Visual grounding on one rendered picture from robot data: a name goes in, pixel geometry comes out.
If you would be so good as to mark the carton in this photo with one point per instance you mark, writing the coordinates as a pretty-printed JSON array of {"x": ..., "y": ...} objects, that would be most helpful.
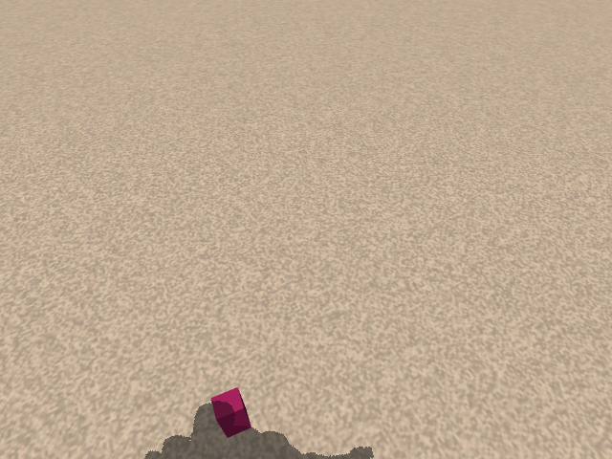
[{"x": 230, "y": 412}]

